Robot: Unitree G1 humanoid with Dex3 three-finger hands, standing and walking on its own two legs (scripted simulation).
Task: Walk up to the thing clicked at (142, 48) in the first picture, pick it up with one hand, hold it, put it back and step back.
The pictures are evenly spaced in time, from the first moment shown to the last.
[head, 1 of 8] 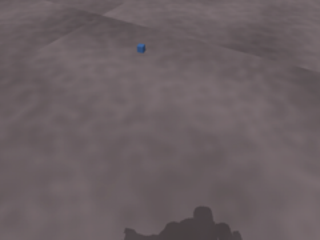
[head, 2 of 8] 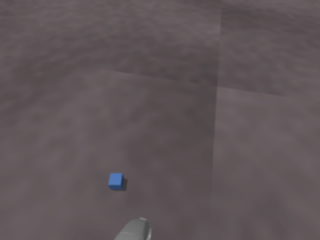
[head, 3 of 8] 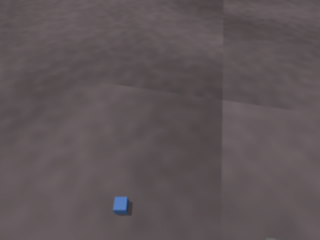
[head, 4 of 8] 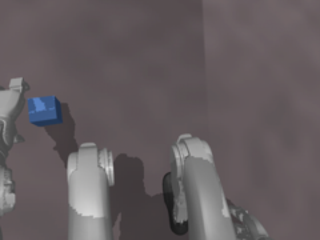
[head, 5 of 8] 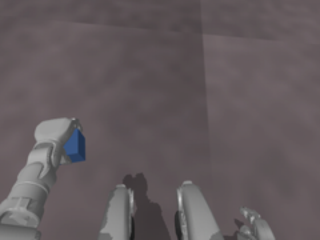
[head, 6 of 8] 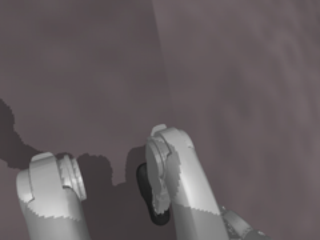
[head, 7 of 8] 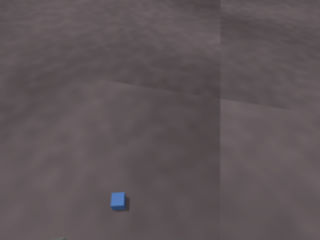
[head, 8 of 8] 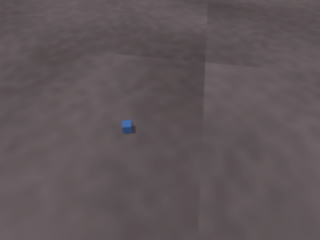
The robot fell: no
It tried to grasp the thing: yes
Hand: left
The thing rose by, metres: 0.67
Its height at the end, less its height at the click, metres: +0.00
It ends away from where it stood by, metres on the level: 0.02
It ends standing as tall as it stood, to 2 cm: yes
